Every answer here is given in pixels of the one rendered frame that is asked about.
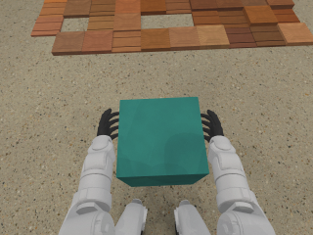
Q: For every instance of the robot left hand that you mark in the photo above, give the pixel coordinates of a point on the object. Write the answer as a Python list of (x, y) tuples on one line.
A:
[(105, 124)]

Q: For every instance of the robot shin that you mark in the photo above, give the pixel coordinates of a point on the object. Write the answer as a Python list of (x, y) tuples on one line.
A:
[(184, 202), (136, 201)]

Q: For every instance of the robot right hand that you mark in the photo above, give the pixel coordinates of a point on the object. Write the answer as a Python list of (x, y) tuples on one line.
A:
[(215, 128)]

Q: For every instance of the robot left forearm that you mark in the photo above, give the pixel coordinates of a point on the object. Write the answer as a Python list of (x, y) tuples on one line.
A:
[(94, 190)]

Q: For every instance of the right robot upper arm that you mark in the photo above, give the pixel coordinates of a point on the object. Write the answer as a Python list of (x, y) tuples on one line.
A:
[(242, 223)]

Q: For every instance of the left robot upper arm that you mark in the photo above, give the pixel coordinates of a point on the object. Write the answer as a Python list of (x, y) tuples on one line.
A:
[(91, 223)]

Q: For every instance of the robot right forearm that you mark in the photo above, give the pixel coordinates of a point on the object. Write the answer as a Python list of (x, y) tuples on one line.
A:
[(233, 193)]

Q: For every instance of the right robot shin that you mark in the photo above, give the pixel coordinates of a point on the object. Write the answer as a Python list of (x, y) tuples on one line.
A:
[(184, 202)]

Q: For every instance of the left robot shin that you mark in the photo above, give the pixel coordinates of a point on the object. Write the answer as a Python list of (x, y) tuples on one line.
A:
[(136, 201)]

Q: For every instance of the carton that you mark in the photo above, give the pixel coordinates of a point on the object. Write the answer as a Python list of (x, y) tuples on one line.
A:
[(160, 142)]

